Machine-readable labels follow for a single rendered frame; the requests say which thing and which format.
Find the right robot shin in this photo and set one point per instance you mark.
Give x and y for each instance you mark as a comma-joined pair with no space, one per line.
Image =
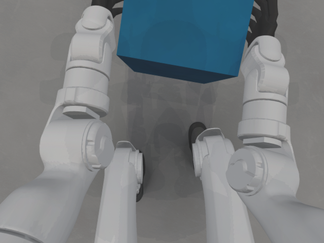
215,132

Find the carton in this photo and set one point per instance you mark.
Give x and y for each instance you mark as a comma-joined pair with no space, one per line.
200,41

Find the left robot forearm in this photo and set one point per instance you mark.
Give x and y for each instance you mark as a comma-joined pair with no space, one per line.
87,73

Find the right robot hand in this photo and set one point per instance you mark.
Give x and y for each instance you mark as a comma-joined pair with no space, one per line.
265,23

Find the left robot upper arm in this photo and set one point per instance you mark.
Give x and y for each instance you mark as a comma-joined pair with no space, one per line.
45,209

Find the right robot upper arm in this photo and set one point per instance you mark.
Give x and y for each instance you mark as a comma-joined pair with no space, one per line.
267,182

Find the left robot hand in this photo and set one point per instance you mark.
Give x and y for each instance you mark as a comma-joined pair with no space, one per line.
108,4

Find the robot right thigh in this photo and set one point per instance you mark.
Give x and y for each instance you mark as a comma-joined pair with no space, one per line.
227,219

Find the right robot forearm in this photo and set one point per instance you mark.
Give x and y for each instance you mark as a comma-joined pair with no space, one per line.
265,98

